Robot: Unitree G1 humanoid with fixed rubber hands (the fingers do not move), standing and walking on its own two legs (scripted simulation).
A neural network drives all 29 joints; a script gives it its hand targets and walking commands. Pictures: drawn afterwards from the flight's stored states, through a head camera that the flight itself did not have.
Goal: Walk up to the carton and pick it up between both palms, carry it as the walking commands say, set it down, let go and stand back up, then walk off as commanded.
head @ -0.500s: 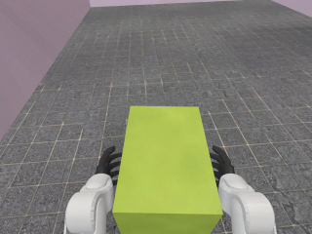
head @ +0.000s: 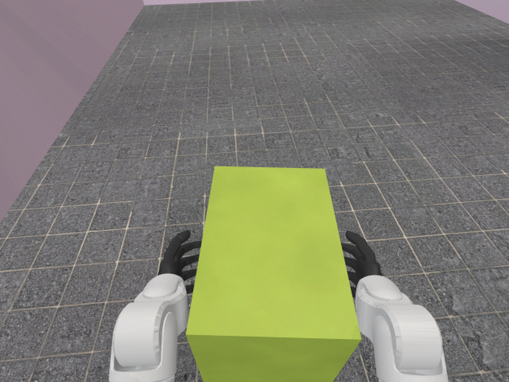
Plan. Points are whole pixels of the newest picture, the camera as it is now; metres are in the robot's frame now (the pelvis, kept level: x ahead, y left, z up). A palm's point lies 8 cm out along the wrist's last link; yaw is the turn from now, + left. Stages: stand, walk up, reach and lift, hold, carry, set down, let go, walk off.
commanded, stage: carry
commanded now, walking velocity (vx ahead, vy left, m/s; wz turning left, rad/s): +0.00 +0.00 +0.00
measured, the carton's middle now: (266, 288) +0.29 +0.00 +0.01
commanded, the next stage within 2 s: hold in 1.66 s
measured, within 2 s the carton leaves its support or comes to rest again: neither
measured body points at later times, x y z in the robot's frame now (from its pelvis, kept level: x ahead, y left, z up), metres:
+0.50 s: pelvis +0.01 +0.00 +0.00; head -0.01 +0.00 +0.45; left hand +0.28 +0.13 +0.08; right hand +0.27 -0.14 +0.08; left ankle -0.01 +0.13 -0.73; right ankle +0.04 -0.10 -0.73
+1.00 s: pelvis +0.01 +0.00 +0.00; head +0.00 +0.00 +0.45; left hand +0.29 +0.13 +0.08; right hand +0.28 -0.14 +0.07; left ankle -0.01 +0.13 -0.73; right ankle +0.04 -0.10 -0.73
